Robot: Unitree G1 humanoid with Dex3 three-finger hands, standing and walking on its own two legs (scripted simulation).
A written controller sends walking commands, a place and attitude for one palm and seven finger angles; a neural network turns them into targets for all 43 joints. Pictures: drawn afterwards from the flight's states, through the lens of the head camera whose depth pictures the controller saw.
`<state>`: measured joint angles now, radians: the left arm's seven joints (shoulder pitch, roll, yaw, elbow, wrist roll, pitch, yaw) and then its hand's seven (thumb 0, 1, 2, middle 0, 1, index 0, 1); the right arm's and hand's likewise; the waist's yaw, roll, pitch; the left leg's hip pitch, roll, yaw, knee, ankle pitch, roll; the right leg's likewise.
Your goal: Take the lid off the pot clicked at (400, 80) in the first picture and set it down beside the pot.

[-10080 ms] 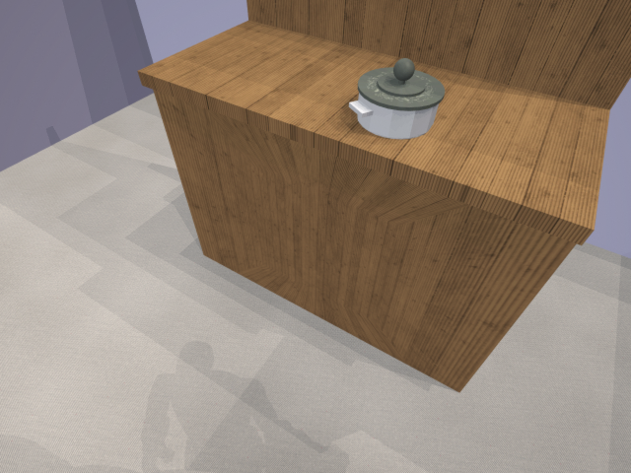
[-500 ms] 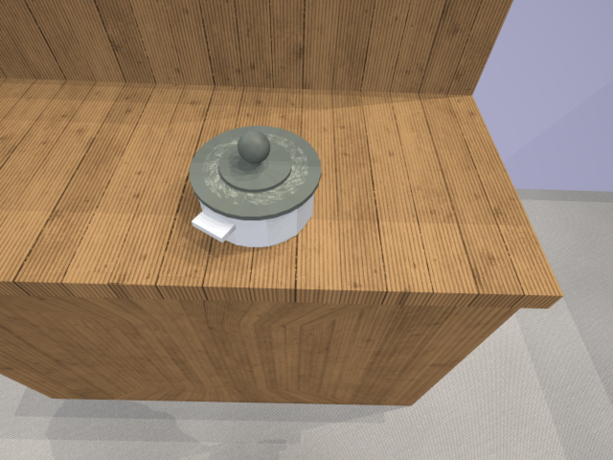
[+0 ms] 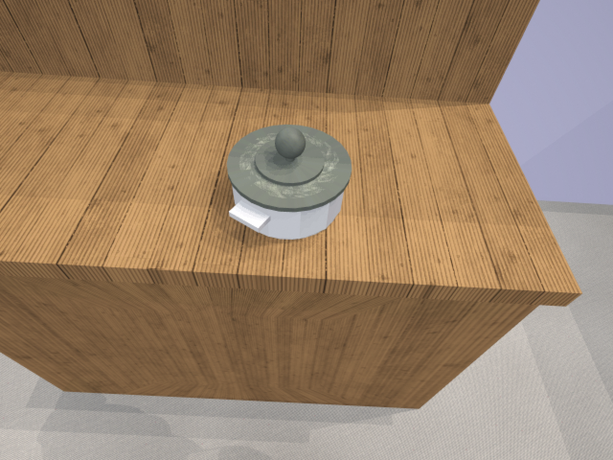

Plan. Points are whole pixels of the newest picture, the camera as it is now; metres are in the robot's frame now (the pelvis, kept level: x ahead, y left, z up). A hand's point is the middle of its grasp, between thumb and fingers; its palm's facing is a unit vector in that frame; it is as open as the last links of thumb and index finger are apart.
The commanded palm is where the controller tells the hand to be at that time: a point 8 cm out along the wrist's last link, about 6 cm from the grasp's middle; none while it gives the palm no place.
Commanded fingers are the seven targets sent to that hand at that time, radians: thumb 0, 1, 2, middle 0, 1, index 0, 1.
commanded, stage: come to a stop and stand still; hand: left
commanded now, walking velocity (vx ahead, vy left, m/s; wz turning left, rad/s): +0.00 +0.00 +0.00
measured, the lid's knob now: (290, 143) +0.50 +0.06 +0.14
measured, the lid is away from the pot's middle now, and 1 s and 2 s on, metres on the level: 0.00 0.00 0.00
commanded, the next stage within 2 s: look again from close up in 0.06 s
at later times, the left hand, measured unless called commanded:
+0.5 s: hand out of the picture +0.01 +0.17 -0.19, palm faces +0.03 -0.98 -0.19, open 7.4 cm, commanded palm none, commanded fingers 0.00 0.90 0.90 -0.20 -0.30 -0.20 -0.30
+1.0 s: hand out of the picture +0.03 +0.16 -0.19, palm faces +0.02 -0.99 -0.16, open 7.4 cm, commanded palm none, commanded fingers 0.00 0.90 0.90 -0.20 -0.30 -0.20 -0.30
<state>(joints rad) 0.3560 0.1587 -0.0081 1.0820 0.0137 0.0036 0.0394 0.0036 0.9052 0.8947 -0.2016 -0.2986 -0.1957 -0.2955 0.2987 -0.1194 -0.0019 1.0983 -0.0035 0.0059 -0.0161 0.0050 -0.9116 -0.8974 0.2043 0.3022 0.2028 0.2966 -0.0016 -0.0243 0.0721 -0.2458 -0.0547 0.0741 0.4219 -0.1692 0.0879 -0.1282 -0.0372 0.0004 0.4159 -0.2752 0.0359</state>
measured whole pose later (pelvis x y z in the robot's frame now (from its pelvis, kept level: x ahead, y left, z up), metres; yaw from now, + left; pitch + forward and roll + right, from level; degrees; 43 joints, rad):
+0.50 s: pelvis +0.01 +0.00 -0.01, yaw +0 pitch +0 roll -1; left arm 0.35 0.16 -0.01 1.04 0.02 -0.01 0.05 0.00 0.90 0.89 -0.20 -0.30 -0.20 -0.30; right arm 0.25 -0.17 -0.01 1.00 -0.01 -0.01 -0.01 0.01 -0.92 -0.90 0.20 0.30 0.20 0.30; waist 0.00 0.00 -0.02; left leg -0.30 -0.05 0.07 0.57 -0.26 0.09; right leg -0.17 -0.03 0.00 0.53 -0.36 0.03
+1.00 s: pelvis +0.03 -0.01 -0.01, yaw +0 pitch +0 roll -1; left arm 0.32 0.18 0.00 1.02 0.01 0.00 0.04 0.00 0.90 0.89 -0.20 -0.30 -0.20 -0.30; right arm 0.23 -0.15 -0.01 1.03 0.00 -0.01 -0.02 0.00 -0.92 -0.90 0.20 0.30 0.20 0.30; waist 0.01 -0.05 0.05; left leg -0.27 -0.03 0.06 0.54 -0.27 0.06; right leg -0.13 -0.01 -0.01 0.48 -0.35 0.02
